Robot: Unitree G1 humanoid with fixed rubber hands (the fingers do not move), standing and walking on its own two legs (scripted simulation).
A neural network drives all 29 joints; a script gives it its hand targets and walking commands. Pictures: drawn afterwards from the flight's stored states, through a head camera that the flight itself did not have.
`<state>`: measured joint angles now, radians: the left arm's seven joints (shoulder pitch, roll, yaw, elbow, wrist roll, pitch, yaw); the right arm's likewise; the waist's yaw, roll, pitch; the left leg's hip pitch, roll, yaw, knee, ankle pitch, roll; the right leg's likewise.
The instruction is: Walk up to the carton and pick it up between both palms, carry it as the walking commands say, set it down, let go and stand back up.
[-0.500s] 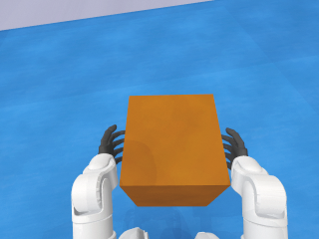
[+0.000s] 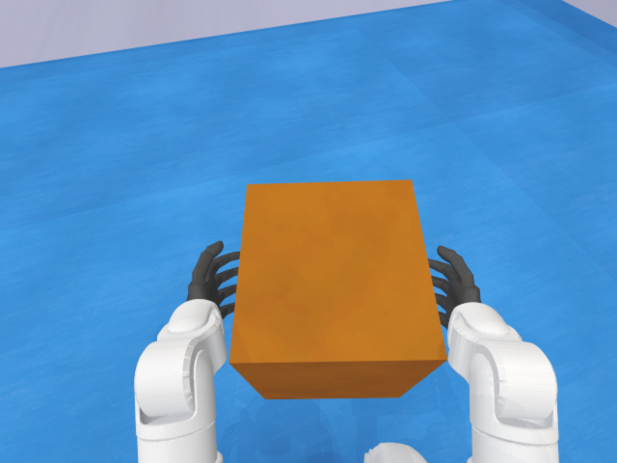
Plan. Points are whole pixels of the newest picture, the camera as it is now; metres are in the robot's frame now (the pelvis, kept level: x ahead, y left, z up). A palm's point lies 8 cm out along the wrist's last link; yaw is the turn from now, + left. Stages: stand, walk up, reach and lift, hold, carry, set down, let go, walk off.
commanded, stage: carry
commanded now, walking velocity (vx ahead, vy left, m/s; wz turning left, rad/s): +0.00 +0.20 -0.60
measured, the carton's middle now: (330, 301) +0.31 +0.01 +0.02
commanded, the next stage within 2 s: none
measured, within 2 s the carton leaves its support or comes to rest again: neither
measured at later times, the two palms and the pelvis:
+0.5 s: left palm (251, 305) +0.26 +0.10 +0.09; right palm (517, 396) +0.18 -0.17 +0.08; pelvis -0.03 +0.04 +0.01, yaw -13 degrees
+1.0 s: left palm (229, 312) +0.26 +0.13 +0.09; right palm out of the picture +0.11 -0.12 +0.10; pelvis -0.05 +0.11 +0.01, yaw -27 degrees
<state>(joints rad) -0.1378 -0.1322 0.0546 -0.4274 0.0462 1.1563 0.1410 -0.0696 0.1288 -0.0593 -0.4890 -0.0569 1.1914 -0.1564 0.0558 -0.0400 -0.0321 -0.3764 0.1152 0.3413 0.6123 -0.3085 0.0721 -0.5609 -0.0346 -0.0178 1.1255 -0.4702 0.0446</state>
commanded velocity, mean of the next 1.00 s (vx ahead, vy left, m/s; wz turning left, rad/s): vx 0.00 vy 0.13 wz -0.40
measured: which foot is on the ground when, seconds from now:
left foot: down 0.00-0.12, up 0.14-0.54, down 0.56-1.00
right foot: up 0.00-0.10, down 0.12-0.56, up 0.58-1.00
